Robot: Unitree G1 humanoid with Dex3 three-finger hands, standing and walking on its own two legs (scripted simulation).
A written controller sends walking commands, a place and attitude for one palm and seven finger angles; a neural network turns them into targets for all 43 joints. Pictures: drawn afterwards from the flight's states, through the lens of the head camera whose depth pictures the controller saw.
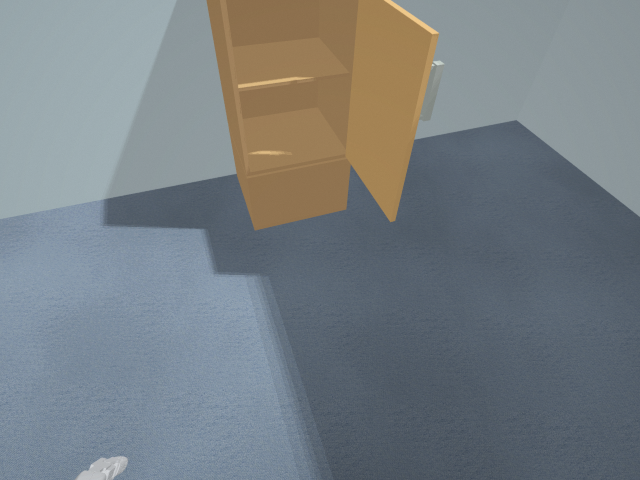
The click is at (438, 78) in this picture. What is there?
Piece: cupboard door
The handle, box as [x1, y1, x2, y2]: [419, 61, 444, 120]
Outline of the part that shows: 440,61 432,62 419,119 427,120 430,118 444,64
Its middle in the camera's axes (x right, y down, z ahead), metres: +0.27 -0.38 +1.02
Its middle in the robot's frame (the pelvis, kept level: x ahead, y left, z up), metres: +1.03 -0.22 -0.02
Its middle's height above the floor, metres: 0.75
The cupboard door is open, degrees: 91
